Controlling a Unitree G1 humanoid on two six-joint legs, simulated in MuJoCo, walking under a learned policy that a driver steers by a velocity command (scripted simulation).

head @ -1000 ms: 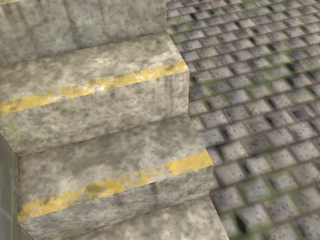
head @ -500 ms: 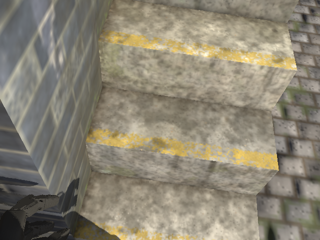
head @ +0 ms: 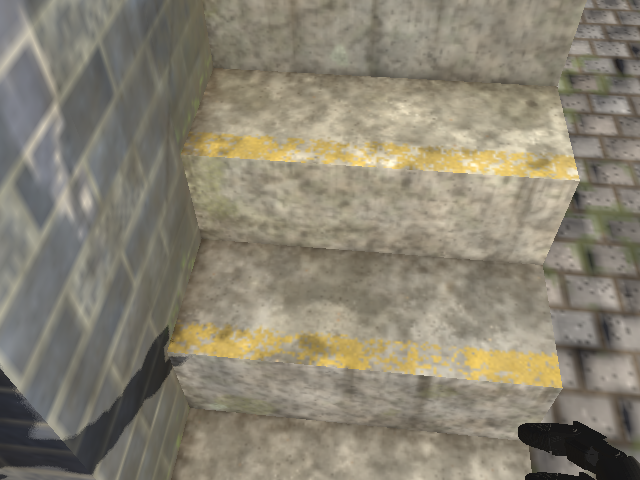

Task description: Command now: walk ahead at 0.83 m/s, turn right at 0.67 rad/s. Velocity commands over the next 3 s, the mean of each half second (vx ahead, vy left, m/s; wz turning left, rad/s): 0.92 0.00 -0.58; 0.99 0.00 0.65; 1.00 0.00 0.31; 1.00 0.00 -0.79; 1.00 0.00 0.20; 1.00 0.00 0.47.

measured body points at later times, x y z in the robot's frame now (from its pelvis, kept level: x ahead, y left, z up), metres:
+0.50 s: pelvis +0.14 -0.10 -0.03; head +0.17 -0.12 +0.42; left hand +0.38 +0.10 -0.10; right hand +0.18 -0.39 -0.15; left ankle +0.05 +0.11 -0.59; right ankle +0.11 -0.21 -0.75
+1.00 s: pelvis +0.31 -0.15 +0.16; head +0.30 -0.14 +0.61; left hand +0.61 +0.06 +0.22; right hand +0.41 -0.39 +0.05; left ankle +0.37 -0.08 -0.53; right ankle +0.26 -0.29 -0.40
